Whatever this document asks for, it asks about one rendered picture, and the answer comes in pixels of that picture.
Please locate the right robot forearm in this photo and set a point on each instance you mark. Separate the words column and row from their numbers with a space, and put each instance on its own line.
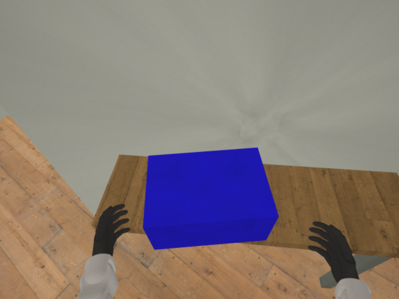
column 352, row 288

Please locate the robot right hand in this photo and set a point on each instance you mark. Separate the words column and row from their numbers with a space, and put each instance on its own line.
column 338, row 255

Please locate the robot left hand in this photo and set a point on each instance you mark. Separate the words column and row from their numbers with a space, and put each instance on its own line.
column 105, row 235

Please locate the carton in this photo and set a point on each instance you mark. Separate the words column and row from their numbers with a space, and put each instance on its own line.
column 207, row 198

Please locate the left robot forearm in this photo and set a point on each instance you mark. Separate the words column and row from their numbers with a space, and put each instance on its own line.
column 99, row 280

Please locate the table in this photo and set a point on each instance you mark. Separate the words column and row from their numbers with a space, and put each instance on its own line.
column 363, row 205

